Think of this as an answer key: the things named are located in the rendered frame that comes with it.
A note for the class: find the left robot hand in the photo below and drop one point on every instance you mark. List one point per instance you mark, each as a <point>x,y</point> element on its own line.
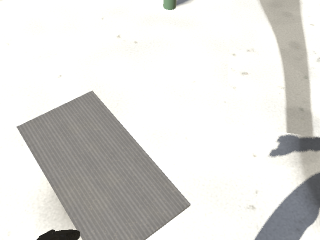
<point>60,235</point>

